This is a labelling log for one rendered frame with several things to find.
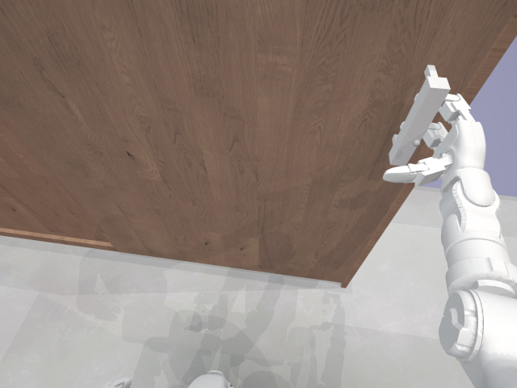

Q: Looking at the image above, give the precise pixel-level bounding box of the robot right forearm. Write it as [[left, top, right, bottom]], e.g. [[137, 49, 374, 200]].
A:
[[439, 167, 517, 299]]

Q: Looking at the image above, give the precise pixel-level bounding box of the wardrobe door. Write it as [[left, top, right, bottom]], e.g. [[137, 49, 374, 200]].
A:
[[0, 0, 517, 283], [0, 115, 109, 243]]

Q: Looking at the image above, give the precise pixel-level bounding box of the right robot hand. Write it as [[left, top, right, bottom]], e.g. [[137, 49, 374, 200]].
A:
[[383, 93, 486, 187]]

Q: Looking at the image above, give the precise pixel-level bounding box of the handle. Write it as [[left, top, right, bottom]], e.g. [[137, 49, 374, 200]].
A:
[[389, 65, 451, 166]]

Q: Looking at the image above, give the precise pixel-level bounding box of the left robot shin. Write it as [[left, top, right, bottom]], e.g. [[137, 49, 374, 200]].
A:
[[209, 371, 227, 381]]

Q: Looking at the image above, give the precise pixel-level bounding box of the robot right upper arm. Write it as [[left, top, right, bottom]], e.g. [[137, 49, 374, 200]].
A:
[[439, 289, 517, 388]]

